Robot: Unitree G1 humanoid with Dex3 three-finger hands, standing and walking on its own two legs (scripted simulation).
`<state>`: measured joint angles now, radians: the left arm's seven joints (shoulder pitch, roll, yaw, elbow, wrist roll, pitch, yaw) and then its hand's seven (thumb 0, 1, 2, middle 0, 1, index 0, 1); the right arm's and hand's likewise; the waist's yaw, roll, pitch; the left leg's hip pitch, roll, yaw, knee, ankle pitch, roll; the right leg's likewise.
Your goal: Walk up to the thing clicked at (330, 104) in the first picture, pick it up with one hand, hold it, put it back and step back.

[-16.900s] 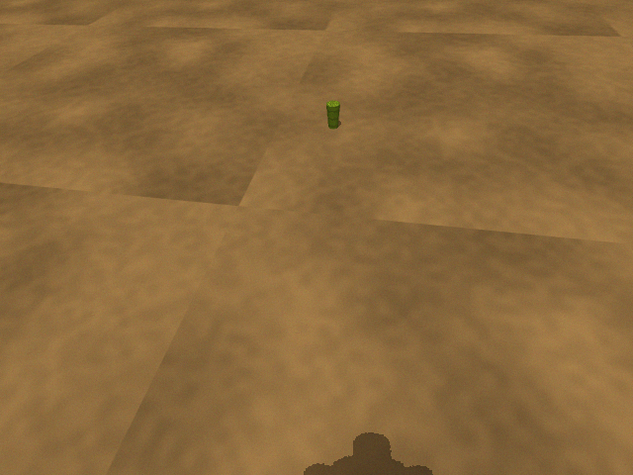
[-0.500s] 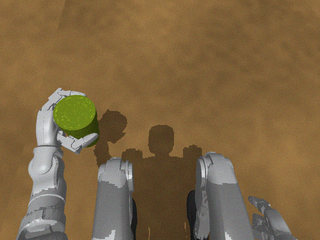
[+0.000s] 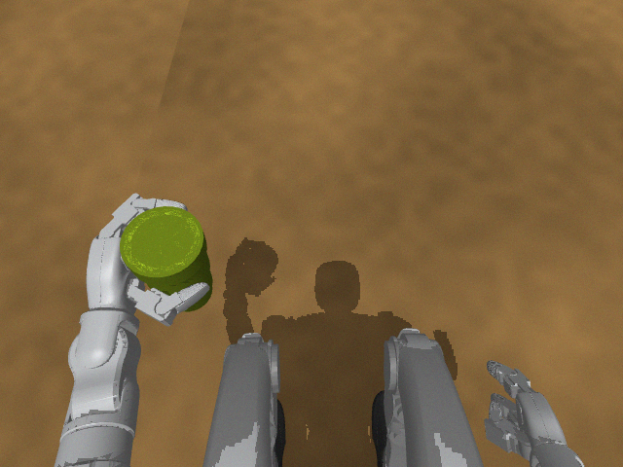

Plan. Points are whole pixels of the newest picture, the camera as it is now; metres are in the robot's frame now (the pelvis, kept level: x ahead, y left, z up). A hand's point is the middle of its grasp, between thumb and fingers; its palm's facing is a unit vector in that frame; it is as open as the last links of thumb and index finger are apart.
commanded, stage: lift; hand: left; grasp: from the side
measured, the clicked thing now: (178, 268) +0.37 +0.20 -0.03
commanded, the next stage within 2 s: hold in 1.32 s
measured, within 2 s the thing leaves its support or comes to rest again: neither
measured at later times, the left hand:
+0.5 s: hand (96, 198) +0.37 +0.19 +0.16, palm faces +0.06 -1.00 -0.03, open 11.1 cm
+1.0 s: hand (58, 123) +0.38 +0.18 +0.24, palm faces +0.05 -1.00 -0.02, open 11.1 cm
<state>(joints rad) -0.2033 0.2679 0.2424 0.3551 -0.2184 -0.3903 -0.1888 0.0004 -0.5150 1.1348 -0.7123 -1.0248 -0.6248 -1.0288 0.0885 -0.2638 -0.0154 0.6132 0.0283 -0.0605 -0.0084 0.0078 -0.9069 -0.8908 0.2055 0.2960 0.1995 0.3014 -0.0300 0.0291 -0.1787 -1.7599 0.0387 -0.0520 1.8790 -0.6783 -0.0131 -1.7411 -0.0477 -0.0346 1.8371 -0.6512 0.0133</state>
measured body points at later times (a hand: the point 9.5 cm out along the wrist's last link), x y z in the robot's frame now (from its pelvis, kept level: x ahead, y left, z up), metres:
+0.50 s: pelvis +0.04 +0.00 +0.14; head +0.14 +0.02 +0.58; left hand +0.36 +0.25 +0.17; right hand +0.20 -0.25 +0.03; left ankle +0.07 +0.13 -0.46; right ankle +0.08 -0.13 -0.46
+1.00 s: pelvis +0.06 +0.00 +0.20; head +0.13 +0.00 +0.65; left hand +0.37 +0.23 +0.24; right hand +0.20 -0.25 +0.09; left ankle +0.07 +0.13 -0.46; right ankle +0.08 -0.13 -0.46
